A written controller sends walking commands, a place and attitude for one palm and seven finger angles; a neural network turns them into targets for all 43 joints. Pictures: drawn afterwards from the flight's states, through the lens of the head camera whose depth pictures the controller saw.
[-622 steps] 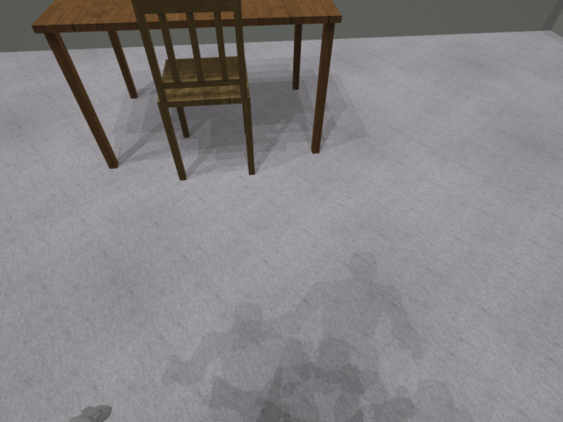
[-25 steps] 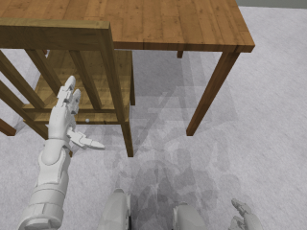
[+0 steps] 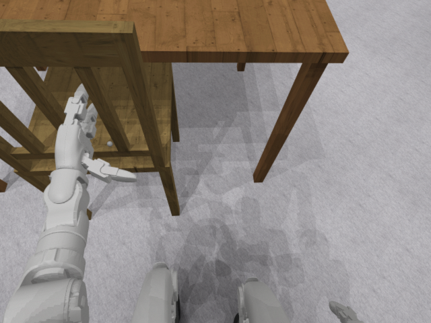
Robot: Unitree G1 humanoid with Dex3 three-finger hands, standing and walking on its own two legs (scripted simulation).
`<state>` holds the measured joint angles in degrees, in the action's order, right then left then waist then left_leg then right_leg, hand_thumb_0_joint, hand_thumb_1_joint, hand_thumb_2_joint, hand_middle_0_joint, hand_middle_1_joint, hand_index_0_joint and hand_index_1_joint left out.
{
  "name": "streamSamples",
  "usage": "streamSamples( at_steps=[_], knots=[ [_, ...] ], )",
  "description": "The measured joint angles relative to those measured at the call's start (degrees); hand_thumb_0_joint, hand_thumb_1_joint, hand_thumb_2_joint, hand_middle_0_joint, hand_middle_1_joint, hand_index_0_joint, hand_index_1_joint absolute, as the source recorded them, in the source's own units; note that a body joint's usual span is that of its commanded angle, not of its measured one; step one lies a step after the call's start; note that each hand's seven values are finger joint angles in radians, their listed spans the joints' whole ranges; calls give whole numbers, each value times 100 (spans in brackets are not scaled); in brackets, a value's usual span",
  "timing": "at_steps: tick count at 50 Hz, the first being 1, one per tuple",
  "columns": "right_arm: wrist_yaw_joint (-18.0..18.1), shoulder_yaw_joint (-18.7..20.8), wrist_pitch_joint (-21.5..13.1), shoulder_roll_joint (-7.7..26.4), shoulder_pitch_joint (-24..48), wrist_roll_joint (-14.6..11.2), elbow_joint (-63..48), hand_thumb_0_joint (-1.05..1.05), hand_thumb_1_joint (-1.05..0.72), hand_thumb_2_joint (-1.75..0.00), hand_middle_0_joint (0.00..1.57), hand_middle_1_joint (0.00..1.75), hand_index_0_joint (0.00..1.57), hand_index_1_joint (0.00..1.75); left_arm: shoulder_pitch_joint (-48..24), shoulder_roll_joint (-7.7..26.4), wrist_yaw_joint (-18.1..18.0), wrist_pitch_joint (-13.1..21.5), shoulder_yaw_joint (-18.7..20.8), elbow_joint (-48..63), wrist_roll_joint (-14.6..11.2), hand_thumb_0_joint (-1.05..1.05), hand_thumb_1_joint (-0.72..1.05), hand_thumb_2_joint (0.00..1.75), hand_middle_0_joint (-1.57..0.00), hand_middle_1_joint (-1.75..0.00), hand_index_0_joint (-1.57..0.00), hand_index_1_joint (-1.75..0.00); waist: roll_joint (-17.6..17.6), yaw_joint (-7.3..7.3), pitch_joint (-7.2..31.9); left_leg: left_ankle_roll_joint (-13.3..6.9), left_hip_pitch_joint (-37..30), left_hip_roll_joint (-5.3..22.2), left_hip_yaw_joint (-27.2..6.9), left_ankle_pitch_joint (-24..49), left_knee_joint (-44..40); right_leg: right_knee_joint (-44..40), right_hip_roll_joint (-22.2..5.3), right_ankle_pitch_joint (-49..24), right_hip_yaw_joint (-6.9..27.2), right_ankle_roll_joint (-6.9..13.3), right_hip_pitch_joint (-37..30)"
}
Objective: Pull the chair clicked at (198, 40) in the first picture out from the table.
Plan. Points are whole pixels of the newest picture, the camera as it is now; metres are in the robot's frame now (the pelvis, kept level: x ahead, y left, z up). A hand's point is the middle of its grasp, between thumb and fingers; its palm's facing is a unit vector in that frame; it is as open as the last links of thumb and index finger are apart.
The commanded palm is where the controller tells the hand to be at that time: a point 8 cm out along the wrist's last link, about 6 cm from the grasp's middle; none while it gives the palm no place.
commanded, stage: push the fingers through the gap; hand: left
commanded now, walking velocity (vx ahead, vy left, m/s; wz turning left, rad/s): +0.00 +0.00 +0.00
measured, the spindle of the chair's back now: (55, 114) +0.50 +0.31 +0.03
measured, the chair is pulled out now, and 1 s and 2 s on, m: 0.00 0.00 0.00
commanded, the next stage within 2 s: hook a spindle and tug to test in 0.82 s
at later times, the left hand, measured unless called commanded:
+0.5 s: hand (113, 122) +0.48 +0.20 +0.03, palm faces +0.06 -1.00 -0.03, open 16.9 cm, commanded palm +0.45 +0.24 +0.04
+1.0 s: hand (110, 122) +0.48 +0.20 +0.03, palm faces +0.05 -1.00 -0.02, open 16.9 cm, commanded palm +0.46 +0.24 +0.04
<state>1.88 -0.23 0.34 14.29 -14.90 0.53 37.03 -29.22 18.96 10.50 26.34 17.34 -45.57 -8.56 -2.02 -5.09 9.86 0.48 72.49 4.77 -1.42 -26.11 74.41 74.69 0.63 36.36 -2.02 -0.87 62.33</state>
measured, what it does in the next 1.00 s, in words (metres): stands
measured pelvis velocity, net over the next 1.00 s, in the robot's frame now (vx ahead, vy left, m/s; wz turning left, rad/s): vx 0.00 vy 0.01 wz -0.02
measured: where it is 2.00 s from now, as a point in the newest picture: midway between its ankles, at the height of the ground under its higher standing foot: outside the picture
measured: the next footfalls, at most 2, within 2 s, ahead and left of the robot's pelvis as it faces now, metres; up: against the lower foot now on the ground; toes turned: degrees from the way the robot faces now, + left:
none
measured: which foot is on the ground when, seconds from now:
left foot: down 0.00-1.00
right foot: down 0.00-1.00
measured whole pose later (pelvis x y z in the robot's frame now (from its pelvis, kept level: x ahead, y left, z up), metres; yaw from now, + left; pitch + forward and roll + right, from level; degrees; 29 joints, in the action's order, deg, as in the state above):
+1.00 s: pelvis +0.00 +0.01 +0.00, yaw -1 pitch +27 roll -5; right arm 0.6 -0.8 4.2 13.9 -15.8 1.5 36.9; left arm -40.5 23.1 11.0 26.3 21.2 -55.8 -5.9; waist -1.9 -7.4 9.4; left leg -0.3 75.8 5.0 -1.6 -26.9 75.7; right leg 74.5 1.0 36.2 -1.9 -1.7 65.0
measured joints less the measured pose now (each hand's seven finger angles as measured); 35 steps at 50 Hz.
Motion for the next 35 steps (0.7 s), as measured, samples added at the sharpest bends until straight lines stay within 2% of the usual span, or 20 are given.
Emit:
streamSamples(
  at_steps=[14, 24, 35],
  knots=[
    [-63, -21, 157, -21, -39, 58, 2, 1, -90, -90, 21, 30, 20, 30, -618, 154, -32, 27, 204, -599, 150, -2, -50, 30, -6, -8, -6, -8, -17, -99, -1, -9, 144, 16, 10, -27, 48, 35, 16, 12, 19, -11, 146],
    [-93, -52, 286, -18, -101, 92, 21, 1, -90, -90, 21, 30, 20, 30, -1111, 397, 40, 22, 414, -1070, 240, -2, -50, 30, -6, -8, -6, -8, -30, -194, -33, -14, 318, 41, -11, -56, 151, 114, 46, 28, 11, -13, 309],
    [-105, -48, 387, -9, -202, 77, 4, 1, -90, -90, 21, 30, 20, 30, -1034, 524, 175, -21, 591, -984, 200, -2, -50, 30, -6, -8, -6, -8, -7, -244, -65, -39, 365, 68, 15, -82, 161, 85, 71, 13, 45, -39, 357]
  ],
)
